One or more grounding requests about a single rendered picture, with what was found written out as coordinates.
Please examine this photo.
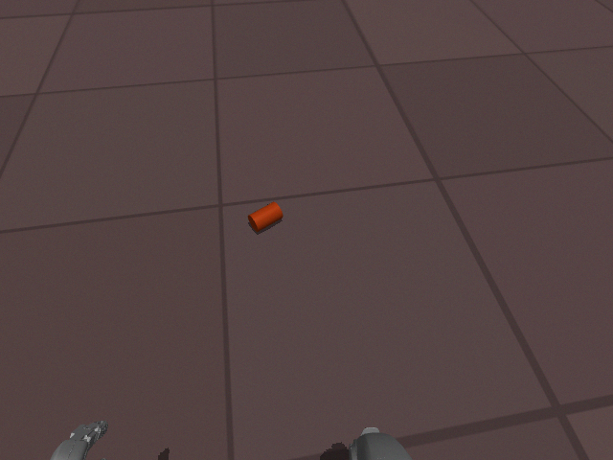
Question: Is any left robot hand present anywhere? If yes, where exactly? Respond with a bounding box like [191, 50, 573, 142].
[50, 421, 108, 460]

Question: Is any can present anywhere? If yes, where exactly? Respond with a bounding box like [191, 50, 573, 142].
[248, 202, 283, 232]

